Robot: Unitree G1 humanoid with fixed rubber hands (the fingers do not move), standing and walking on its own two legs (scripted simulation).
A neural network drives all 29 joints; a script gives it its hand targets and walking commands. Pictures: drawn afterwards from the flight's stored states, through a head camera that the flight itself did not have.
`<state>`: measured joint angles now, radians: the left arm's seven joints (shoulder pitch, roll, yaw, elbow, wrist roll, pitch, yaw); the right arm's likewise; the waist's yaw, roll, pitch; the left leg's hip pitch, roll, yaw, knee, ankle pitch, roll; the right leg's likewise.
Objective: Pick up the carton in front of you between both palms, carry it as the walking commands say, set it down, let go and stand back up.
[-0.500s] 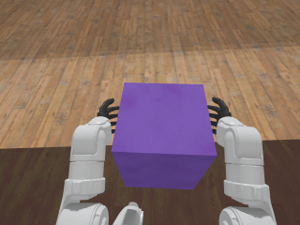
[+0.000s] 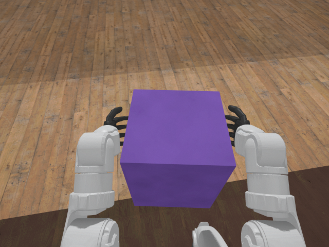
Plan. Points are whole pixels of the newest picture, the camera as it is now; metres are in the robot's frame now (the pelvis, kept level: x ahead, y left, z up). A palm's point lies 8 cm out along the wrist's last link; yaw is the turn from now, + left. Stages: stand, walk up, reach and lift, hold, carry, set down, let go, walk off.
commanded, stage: carry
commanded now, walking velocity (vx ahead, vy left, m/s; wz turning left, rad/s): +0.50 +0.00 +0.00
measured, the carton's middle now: (174, 152) +0.35 -0.02 +0.02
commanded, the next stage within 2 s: none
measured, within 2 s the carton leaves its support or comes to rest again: neither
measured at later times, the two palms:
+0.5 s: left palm (123, 83) +0.62 +0.14 +0.03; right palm (209, 76) +0.65 -0.16 +0.03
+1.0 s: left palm (129, 44) +0.93 +0.14 -0.01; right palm (196, 44) +0.91 -0.16 +0.00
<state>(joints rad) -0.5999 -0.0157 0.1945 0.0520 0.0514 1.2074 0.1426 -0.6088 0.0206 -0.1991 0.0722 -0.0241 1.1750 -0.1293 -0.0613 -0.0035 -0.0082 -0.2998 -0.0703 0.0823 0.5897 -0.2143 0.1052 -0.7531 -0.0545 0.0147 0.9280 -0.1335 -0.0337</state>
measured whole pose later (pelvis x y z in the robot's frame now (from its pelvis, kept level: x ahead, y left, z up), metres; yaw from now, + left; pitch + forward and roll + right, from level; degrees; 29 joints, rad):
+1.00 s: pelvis +0.57 +0.01 -0.10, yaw +0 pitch +5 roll -1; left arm -0.63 -0.01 0.18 0.13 0.05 1.22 0.14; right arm -0.60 0.02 -0.20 0.11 -0.03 1.19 -0.14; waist -0.06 -0.01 -0.01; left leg -0.37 -0.06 0.09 0.57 -0.26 0.14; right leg -0.77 -0.06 0.01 1.17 -0.34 0.00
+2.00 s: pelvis +1.13 +0.01 -0.08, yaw +0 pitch +4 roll -1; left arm -0.15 -0.13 0.11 -0.32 0.12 1.23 0.09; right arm -0.16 0.13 -0.11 -0.30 -0.10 1.21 -0.09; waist -0.02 0.00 -0.12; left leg -0.13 0.03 0.16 0.31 -0.25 0.03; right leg -0.55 -0.08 -0.10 0.69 -0.24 0.03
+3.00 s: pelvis +1.44 -0.01 -0.10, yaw -1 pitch +4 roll +0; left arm -0.16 -0.13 0.10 -0.31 0.13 1.23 0.09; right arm -0.17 0.13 -0.11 -0.30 -0.12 1.21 -0.08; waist -0.01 -0.01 -0.13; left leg -0.38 0.06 0.20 0.58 -0.26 0.03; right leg -0.16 -0.08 -0.16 0.54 -0.43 0.03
